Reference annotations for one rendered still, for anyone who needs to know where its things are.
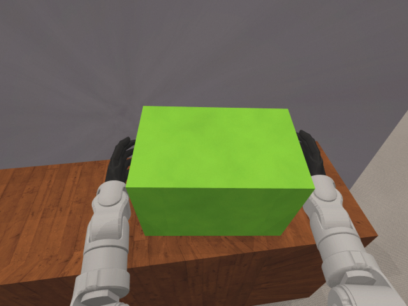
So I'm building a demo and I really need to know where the robot left forearm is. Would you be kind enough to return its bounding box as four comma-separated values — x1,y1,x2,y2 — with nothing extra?
70,180,131,306

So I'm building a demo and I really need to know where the carton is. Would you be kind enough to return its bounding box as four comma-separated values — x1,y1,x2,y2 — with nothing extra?
126,106,315,236

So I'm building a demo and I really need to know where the robot right hand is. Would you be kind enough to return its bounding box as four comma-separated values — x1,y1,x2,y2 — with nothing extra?
296,130,326,176

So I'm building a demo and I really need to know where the right robot upper arm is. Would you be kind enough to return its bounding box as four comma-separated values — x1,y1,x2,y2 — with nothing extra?
328,284,405,306

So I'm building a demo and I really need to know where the pedestal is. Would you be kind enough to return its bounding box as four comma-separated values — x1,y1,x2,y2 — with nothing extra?
0,141,378,306

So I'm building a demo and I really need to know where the robot right forearm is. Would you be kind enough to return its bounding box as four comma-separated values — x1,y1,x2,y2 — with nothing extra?
303,175,406,306

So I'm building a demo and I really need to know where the robot left hand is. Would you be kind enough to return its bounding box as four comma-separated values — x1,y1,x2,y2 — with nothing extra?
105,137,136,183

